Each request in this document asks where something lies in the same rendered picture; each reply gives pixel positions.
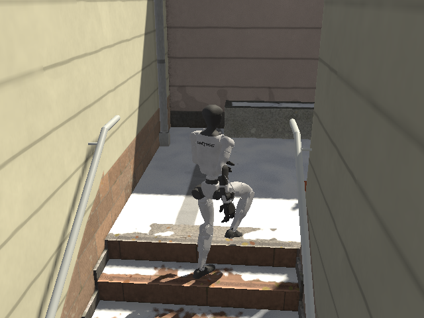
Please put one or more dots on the stairs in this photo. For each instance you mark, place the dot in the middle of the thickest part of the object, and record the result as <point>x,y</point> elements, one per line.
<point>155,280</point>

